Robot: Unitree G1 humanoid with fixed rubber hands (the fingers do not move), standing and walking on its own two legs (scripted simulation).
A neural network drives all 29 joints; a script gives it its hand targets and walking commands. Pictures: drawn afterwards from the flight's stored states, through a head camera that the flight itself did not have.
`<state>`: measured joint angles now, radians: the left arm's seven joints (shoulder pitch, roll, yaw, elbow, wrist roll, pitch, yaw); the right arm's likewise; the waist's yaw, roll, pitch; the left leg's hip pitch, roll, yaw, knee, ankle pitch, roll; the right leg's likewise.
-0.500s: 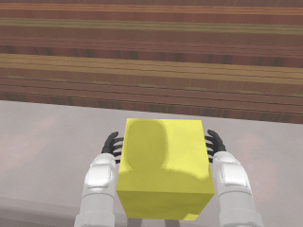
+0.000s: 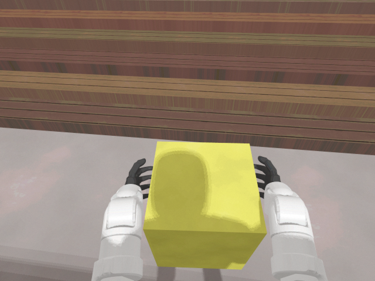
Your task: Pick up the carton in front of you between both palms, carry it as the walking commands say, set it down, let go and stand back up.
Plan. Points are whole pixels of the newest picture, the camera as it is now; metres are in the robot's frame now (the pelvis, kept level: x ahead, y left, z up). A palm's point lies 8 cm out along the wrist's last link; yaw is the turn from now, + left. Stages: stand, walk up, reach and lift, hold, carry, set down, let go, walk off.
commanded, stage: hold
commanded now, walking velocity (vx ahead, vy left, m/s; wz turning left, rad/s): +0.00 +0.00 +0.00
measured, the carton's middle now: (201, 208) +0.29 +0.00 -0.02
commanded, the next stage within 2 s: carry in 0.16 s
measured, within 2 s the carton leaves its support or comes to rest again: neither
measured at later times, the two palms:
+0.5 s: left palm (147, 156) +0.36 +0.12 +0.08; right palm (278, 154) +0.36 -0.18 +0.08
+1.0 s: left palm (170, 95) +0.63 +0.09 +0.07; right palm (265, 97) +0.62 -0.21 +0.07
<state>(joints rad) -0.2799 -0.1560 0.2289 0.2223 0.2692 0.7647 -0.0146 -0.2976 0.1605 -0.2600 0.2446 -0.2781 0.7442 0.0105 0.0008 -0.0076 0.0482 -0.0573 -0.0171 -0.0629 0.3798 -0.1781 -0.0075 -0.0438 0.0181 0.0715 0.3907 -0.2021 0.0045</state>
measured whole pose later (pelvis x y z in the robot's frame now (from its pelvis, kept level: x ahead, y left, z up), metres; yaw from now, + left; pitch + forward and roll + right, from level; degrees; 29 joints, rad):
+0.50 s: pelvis +0.07 -0.01 +0.00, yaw +0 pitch +4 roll +2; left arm -0.23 -0.14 0.11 -0.07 0.15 1.03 0.09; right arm -0.25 0.07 -0.15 -0.05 -0.11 1.03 -0.06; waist 0.00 -0.02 -0.16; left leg -0.41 0.03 0.10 0.66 -0.40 -0.01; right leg -0.18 -0.03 -0.03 0.38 -0.28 -0.02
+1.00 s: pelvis +0.35 -0.05 -0.02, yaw -1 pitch +4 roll -1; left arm -0.20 -0.14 0.11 -0.31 0.10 1.22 0.09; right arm -0.21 0.12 -0.15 -0.33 -0.09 1.23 -0.10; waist -0.01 0.05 -0.11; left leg -0.12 0.13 0.12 0.73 -0.48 -0.05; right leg -0.49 -0.05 -0.26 0.57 -0.14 -0.08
